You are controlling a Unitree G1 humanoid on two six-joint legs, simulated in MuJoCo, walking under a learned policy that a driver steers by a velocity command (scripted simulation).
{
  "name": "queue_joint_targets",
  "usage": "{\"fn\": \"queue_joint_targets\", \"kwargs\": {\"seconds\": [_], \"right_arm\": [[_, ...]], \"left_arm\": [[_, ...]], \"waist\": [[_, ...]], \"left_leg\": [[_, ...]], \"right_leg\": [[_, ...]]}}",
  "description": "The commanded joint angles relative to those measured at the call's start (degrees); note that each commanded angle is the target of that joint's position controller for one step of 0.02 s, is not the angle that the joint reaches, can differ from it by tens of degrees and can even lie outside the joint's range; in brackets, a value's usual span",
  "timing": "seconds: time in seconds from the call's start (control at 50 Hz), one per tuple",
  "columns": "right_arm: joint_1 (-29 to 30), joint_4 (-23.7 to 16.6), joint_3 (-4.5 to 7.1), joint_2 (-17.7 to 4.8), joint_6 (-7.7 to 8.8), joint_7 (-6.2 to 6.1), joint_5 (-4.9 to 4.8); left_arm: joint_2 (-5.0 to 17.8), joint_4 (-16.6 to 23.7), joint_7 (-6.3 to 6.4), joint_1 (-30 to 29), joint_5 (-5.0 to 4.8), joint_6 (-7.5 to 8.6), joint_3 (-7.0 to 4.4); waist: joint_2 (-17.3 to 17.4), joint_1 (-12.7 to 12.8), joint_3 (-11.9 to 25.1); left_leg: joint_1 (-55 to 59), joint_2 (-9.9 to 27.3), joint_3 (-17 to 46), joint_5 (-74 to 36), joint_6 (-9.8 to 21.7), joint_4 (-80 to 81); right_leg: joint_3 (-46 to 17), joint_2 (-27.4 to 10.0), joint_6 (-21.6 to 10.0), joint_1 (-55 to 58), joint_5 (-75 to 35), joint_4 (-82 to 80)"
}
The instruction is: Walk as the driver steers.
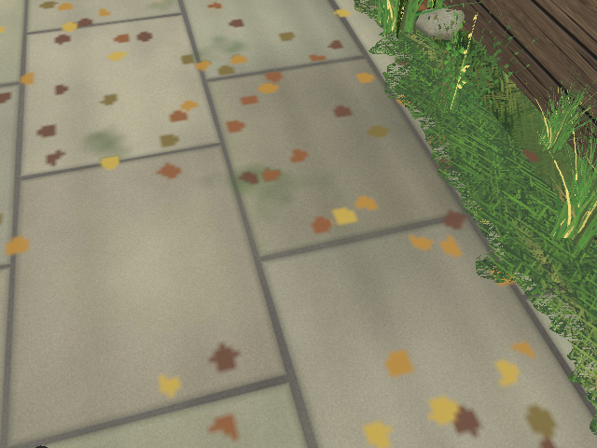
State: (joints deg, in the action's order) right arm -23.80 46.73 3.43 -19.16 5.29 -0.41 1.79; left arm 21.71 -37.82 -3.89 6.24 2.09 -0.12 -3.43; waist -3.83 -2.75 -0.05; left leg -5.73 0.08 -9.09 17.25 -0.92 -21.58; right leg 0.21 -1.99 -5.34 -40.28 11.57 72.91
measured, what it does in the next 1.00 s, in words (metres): walks ahead, turning left: right foot, then left foot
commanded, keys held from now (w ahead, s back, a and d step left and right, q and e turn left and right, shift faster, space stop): w+e+shift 0.10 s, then shift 0.04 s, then q+shift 0.84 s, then shift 0.02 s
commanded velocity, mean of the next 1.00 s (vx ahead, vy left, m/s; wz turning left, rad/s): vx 0.33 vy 0.00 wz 0.30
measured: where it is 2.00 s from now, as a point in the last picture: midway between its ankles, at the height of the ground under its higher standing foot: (309, 373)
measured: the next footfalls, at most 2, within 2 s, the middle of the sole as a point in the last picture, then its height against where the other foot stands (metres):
right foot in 0.22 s outside the picture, level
left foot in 0.68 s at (245, 403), level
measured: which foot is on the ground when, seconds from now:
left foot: down 0.00-0.22, up 0.24-0.66, down 0.68-1.00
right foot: up 0.00-0.20, down 0.22-0.68, up 0.70-1.00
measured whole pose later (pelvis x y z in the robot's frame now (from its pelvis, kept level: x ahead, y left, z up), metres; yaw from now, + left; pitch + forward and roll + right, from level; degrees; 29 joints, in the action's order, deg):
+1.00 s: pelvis +0.52 +0.02 +0.00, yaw +21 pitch +3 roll -2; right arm -10.8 31.9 6.1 -18.5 -3.0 -2.8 -0.8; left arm 15.8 -42.2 1.4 -0.8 -0.4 0.1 -3.6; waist 0.3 -1.4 -3.1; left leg -23.0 -8.9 12.4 6.4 3.7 -27.6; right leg -11.0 3.2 3.9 -30.4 17.7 45.1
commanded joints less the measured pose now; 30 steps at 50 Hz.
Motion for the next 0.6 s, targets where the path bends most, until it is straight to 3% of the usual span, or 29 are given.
{"fn": "queue_joint_targets", "kwargs": {"seconds": [0.02,0.08,0.1,0.12,0.14,0.16,0.18,0.2,0.22,0.24,0.26,0.28,0.3,0.32,0.34,0.38,0.44,0.48,0.52,0.6], "right_arm": [[3.57,-2.39,-0.47,-1.82,2.30,0.62,-0.21],[-0.14,-0.06,-0.23,-3.05,2.51,0.38,-0.13],[-1.56,0.64,-0.13,-3.79,2.34,0.17,0.04],[-1.94,0.54,-0.15,-4.25,2.20,-0.15,0.06],[-3.55,0.75,0.06,-6.19,1.98,-0.71,-0.25],[-4.05,1.28,0.30,-7.71,1.37,-1.47,-0.60],[-3.43,1.63,0.38,-9.15,0.73,-1.78,-1.05],[-1.61,1.21,-0.01,-8.74,0.45,-1.67,-1.47],[-1.54,0.90,-0.34,-5.92,0.16,-1.01,-1.78],[-10.18,-1.47,-1.63,-3.03,1.64,-0.52,-1.24],[-8.89,-0.09,-0.61,-7.97,2.65,0.05,-5.00],[-3.72,-1.62,-0.08,-8.28,2.28,-0.26,-7.14],[-0.07,-2.45,-0.05,-6.57,1.41,-1.07,-6.39],[-0.64,-1.01,-0.04,-4.39,-0.21,-1.84,-5.66],[-1.82,0.44,0.42,-4.18,-1.84,-2.16,-4.78],[-4.46,0.61,0.38,0.03,-3.72,-2.16,-4.27],[0.50,-2.85,0.82,1.03,-3.73,-2.16,-3.49],[2.73,-3.72,0.60,1.71,-3.38,-1.24,-2.89],[6.33,-5.22,0.52,1.95,-3.39,0.03,-2.57],[9.30,-9.03,1.58,-1.11,-4.35,2.73,-2.52]], "left_arm": [[-1.95,7.16,-1.12,-4.70,-0.29,-0.05,1.84],[-1.97,8.48,-2.19,-11.37,-0.26,0.05,2.48],[-2.68,8.76,-2.47,-12.92,-0.33,0.23,2.85],[-3.28,7.67,-2.41,-11.84,-0.41,0.38,3.05],[-3.45,7.24,-2.28,-10.40,0.35,1.01,3.16],[-3.01,5.36,-1.85,-5.65,1.23,1.57,3.09],[-1.62,1.88,-1.05,3.74,1.92,2.17,2.28],[0.17,-2.62,0.12,14.56,1.87,2.75,1.21],[3.48,-5.09,1.53,17.58,2.31,3.06,0.07],[11.26,0.97,3.46,12.42,-1.49,3.17,-1.09],[8.18,0.58,3.77,16.03,-0.50,2.59,-1.45],[7.08,-0.44,3.05,12.85,-0.48,3.09,-1.35],[4.06,-1.02,2.66,6.43,-2.38,4.23,-0.85],[-0.21,-0.92,2.74,1.61,-2.94,4.98,0.36],[-2.39,-1.20,2.45,0.38,-2.41,5.85,0.85],[-2.89,-2.00,2.03,-2.47,-1.13,6.16,0.74],[-2.16,-2.87,3.92,-4.41,-0.30,5.84,0.35],[-1.89,-2.90,5.49,-5.08,-0.77,4.72,0.20],[-0.87,-3.59,6.46,-3.47,-1.40,3.51,-0.11],[1.34,-4.08,6.79,-2.94,-2.99,1.04,-1.18]], "waist": [[8.00,3.75,-4.68],[5.26,1.98,-8.64],[5.12,1.70,-9.38],[5.63,1.90,-7.42],[6.98,3.10,-7.20],[8.32,5.83,-4.78],[9.39,10.30,-0.49],[10.15,14.74,4.14],[4.79,14.11,6.79],[-11.06,6.98,21.70],[-0.92,12.93,36.28],[4.70,10.42,27.67],[10.39,6.25,14.97],[11.06,2.63,9.23],[10.25,1.53,4.71],[4.45,-1.29,1.80],[0.97,-1.60,0.60],[-0.16,-0.44,2.19],[0.16,1.79,3.39],[-1.05,2.17,2.70]], "left_leg": [[-2.06,14.02,5.42,-16.89,3.53,14.27],[-0.25,11.03,-3.04,-28.72,1.44,16.34],[1.28,10.64,-5.46,-36.74,0.66,15.63],[2.20,9.89,-6.94,-54.82,0.11,12.40],[3.62,10.96,-6.65,-70.31,-0.11,6.82],[3.11,12.31,-5.48,-78.38,0.04,0.15],[0.52,13.33,-4.19,-77.43,1.08,-10.29],[-2.79,13.25,-4.14,-69.52,2.36,-22.58],[-11.60,6.16,-5.26,-25.01,2.44,-42.70],[-29.35,0.79,6.99,21.27,0.65,-67.07],[-30.77,-1.89,24.45,20.88,0.99,-72.07],[-32.37,0.76,21.66,16.19,0.29,-68.09],[-33.69,4.59,17.45,11.65,-0.83,-61.04],[-32.19,6.53,15.87,9.61,-2.16,-58.50],[-25.38,7.72,15.28,8.04,-2.69,-56.06],[-20.40,7.84,13.98,5.09,-3.96,-52.20],[-24.16,7.17,11.36,-5.97,-4.08,-42.67],[-23.12,6.52,8.85,-15.59,-3.23,-32.28],[-23.80,5.65,7.23,-20.79,-2.33,-24.83],[-24.96,4.30,4.81,-13.27,1.18,-18.81]], "right_leg": [[-2.04,-3.65,0.33,-5.66,-8.18,-5.05],[5.38,-1.54,-1.39,-2.12,-12.52,-18.75],[7.96,-0.19,-2.57,0.29,-12.27,-23.18],[9.99,2.98,-3.48,6.18,-12.26,-25.96],[12.09,5.48,-3.86,9.46,-10.43,-28.85],[11.71,8.07,-4.23,17.07,-8.30,-31.74],[8.13,9.44,-5.29,28.87,-9.14,-35.18],[2.84,7.66,-7.16,41.13,-16.97,-41.41],[-3.75,0.60,-8.21,51.79,-28.54,-43.60],[-28.30,-19.75,-14.96,74.44,-73.46,-31.65],[-33.99,-24.93,-21.91,76.48,-66.50,-38.17],[-28.92,-22.41,-21.64,65.58,-51.71,-44.47],[-22.56,-19.42,-17.88,51.77,-41.28,-49.04],[-17.90,-17.78,-16.15,42.64,-35.59,-52.37],[-12.23,-15.72,-13.89,31.83,-37.67,-55.06],[-3.86,-13.23,-11.52,21.33,-37.68,-58.53],[5.69,-9.51,-8.43,20.39,-40.28,-59.20],[10.36,-7.10,-6.86,23.72,-35.90,-57.63],[11.10,-8.61,-6.47,29.49,-34.56,-55.89],[10.74,-13.27,-4.47,36.82,-35.05,-49.20]]}}
Over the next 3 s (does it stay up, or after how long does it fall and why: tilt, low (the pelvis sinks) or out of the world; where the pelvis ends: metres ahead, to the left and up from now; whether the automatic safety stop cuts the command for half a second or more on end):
stays up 0.86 -0.02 0.00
